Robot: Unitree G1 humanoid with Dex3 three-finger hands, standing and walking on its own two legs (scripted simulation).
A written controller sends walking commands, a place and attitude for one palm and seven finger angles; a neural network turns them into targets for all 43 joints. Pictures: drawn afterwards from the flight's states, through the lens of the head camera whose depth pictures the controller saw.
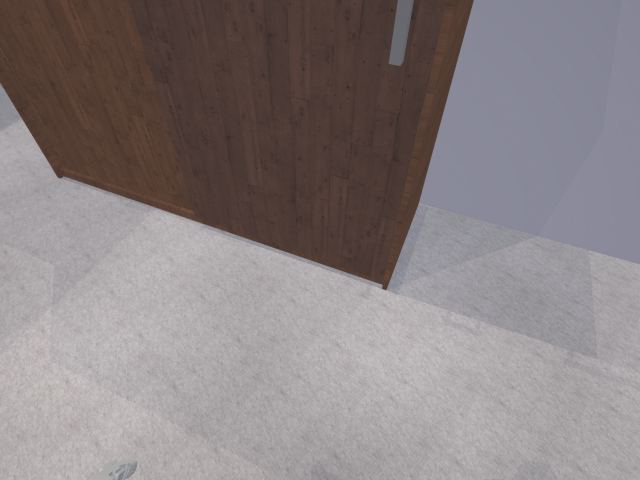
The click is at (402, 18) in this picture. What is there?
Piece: wardrobe's sliding door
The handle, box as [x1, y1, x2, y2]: [389, 0, 413, 65]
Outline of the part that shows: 413,0 398,0 389,63 400,65 403,60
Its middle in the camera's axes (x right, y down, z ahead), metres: +0.18 -0.50 +0.76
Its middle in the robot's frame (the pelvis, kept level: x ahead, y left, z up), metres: +0.94 -0.12 +0.27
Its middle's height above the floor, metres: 1.04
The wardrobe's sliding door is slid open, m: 0.00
